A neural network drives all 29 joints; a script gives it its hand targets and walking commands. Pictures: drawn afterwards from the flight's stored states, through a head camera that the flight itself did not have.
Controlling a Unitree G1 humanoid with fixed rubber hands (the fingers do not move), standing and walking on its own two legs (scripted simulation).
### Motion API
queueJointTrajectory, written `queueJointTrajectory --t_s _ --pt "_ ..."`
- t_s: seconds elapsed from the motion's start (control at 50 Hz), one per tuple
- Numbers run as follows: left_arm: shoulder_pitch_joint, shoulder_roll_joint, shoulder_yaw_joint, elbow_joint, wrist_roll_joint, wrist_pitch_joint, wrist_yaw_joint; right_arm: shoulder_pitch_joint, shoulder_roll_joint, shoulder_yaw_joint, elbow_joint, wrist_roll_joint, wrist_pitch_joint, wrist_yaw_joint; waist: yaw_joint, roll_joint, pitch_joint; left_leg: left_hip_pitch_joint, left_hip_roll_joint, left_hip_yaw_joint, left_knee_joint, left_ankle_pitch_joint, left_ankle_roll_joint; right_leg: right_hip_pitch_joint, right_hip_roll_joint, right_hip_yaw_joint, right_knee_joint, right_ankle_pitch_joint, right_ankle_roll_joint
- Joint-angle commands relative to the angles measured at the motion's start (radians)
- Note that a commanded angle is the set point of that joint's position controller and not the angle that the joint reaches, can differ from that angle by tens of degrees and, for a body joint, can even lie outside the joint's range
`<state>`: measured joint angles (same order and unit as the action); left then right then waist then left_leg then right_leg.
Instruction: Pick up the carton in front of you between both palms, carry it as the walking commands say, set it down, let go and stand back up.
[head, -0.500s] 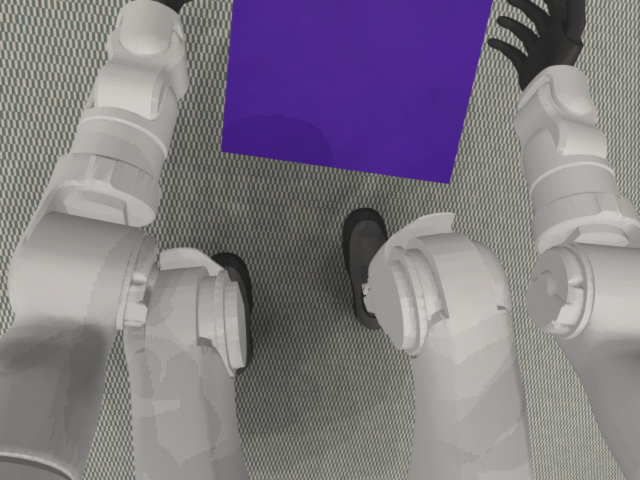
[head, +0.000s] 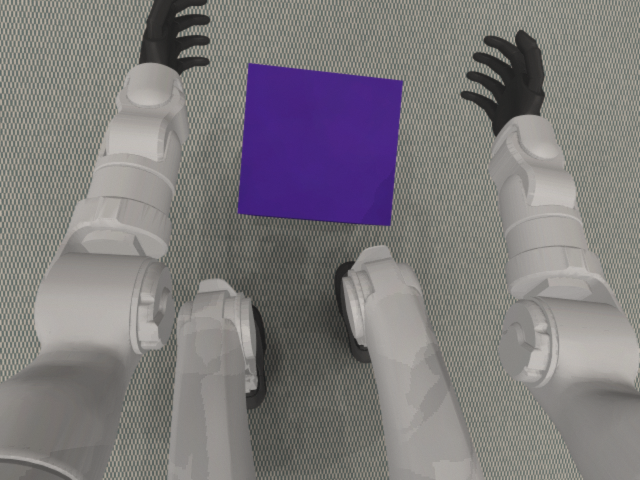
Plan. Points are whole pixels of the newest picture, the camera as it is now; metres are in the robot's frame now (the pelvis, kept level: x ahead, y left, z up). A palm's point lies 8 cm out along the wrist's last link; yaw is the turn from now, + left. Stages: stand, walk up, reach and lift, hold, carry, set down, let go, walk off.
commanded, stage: set down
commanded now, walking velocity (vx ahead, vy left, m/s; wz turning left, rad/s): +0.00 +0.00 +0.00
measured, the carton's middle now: (315, 160) +0.46 -0.07 -0.34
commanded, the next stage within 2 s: let go in 0.50 s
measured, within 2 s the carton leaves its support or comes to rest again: neither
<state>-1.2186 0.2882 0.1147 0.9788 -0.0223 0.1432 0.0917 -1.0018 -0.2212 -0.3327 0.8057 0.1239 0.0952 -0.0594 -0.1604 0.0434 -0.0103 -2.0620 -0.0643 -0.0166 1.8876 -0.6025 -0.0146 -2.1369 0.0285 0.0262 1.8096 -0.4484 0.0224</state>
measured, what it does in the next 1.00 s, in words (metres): rises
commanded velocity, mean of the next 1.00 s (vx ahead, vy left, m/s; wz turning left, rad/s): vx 0.00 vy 0.00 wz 0.00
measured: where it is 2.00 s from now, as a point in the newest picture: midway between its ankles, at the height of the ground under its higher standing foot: (305, 350)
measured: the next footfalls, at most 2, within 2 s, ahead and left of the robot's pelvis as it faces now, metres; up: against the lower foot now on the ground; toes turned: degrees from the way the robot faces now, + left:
none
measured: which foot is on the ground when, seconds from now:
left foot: down 0.00-1.00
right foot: down 0.00-1.00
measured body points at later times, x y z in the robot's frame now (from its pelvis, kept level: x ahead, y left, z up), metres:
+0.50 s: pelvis +0.03 +0.00 +0.14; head +0.31 -0.02 +0.49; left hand +0.55 +0.10 +0.03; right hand +0.45 -0.29 +0.04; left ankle +0.08 +0.12 -0.43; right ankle +0.13 -0.12 -0.43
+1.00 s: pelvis +0.09 -0.03 +0.26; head +0.26 -0.03 +0.68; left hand +0.42 +0.15 +0.15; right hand +0.35 -0.28 +0.16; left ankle +0.08 +0.12 -0.43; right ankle +0.13 -0.12 -0.43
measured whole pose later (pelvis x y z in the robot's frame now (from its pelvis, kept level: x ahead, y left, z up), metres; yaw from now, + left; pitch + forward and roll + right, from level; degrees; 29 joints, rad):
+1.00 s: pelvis +0.09 -0.03 +0.26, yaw +0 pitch +24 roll +1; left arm -0.28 0.11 0.15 0.59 0.08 0.05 0.07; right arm -0.18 -0.22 -0.12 0.54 -0.01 0.03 0.10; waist -0.10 -0.01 -0.03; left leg -0.84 -0.03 -0.07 0.79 -0.37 -0.04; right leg -0.93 0.04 0.03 0.80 -0.28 -0.03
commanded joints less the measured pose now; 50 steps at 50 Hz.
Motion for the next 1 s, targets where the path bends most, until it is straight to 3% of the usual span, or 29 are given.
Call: queueJointTrajectory --t_s 0.0,0.04,0.08,0.24,0.34,0.5,0.62,0.68,0.74,0.8,0.86,0.98 --pt "-0.192 0.061 -0.036 -0.300 -0.008 0.016 0.007 -0.062 -0.169 -0.050 -0.237 -0.005 0.006 0.010 -0.086 0.110 -1.216 0.627 -0.056 0.074 -0.281 0.228 -0.011 0.791 0.032 -0.138 -0.229 0.390 0.042" --pt "-0.198 0.054 -0.042 -0.362 -0.007 0.041 0.007 -0.061 -0.184 -0.056 -0.287 0.000 0.025 0.019 -0.085 0.140 -1.227 0.705 -0.052 0.071 -0.315 0.260 -0.017 0.788 0.035 -0.145 -0.261 0.399 0.035" --pt "-0.173 0.045 -0.031 -0.353 0.005 0.063 0.002 -0.057 -0.174 -0.053 -0.274 0.005 0.044 0.033 -0.070 0.146 -1.158 0.719 -0.047 0.067 -0.356 0.254 -0.018 0.766 0.035 -0.145 -0.300 0.374 0.029" --pt "-0.054 0.020 0.023 -0.261 0.046 0.044 -0.021 0.016 -0.110 -0.041 -0.184 -0.014 0.026 0.064 -0.034 0.089 -1.006 0.713 -0.039 0.049 -0.515 0.283 -0.019 0.853 0.033 -0.118 -0.448 0.411 0.035" --pt "0.006 0.011 0.052 -0.206 0.069 0.019 -0.034 0.033 -0.099 -0.053 -0.183 -0.052 0.005 0.067 -0.029 0.032 -0.968 0.734 -0.041 0.039 -0.613 0.304 -0.015 0.961 0.034 -0.106 -0.545 0.441 0.042" --pt "0.043 0.000 0.047 -0.260 0.070 -0.004 -0.047 0.093 -0.090 -0.056 -0.203 -0.079 -0.012 0.077 -0.035 0.055 -1.003 0.923 -0.029 0.024 -0.763 0.379 -0.022 1.131 0.037 -0.090 -0.689 0.507 0.032" --pt "0.310 -0.071 0.081 -0.321 0.126 -0.013 -0.013 0.305 -0.090 -0.001 -0.236 -0.123 -0.027 0.125 0.004 0.061 -1.031 1.104 -0.026 0.011 -0.879 0.482 -0.033 1.307 0.037 -0.072 -0.793 0.566 0.014" --pt "0.480 -0.112 0.093 -0.392 0.154 -0.024 0.018 0.440 -0.102 0.047 -0.288 -0.150 -0.032 0.153 0.025 0.021 -0.962 1.137 -0.031 0.012 -0.967 0.464 -0.032 1.467 0.034 -0.053 -0.863 0.561 0.003" --pt "0.575 -0.125 0.087 -0.457 0.151 -0.046 0.032 0.523 -0.113 0.095 -0.332 -0.161 -0.041 0.168 0.032 -0.045 -0.800 1.104 -0.033 0.015 -1.059 0.370 -0.021 1.600 0.025 -0.027 -0.933 0.498 -0.001" --pt "0.649 -0.135 0.061 -0.503 0.121 -0.077 0.019 0.602 -0.098 0.138 -0.349 -0.149 -0.060 0.169 0.027 -0.089 -0.647 1.114 -0.027 0.020 -1.132 0.286 -0.008 1.688 0.011 -0.001 -1.003 0.431 0.000" --pt "0.763 -0.128 0.046 -0.491 0.102 -0.104 -0.005 0.711 -0.079 0.184 -0.337 -0.133 -0.077 0.166 0.038 -0.093 -0.545 1.170 -0.020 0.027 -1.169 0.268 -0.001 1.753 -0.002 0.020 -1.061 0.410 0.002" --pt "1.023 -0.074 0.045 -0.486 0.108 -0.140 -0.042 0.967 -0.061 0.237 -0.402 -0.109 -0.100 0.146 0.078 -0.102 -0.475 1.302 -0.011 0.029 -1.245 0.346 0.007 1.953 -0.024 0.055 -1.137 0.600 0.014"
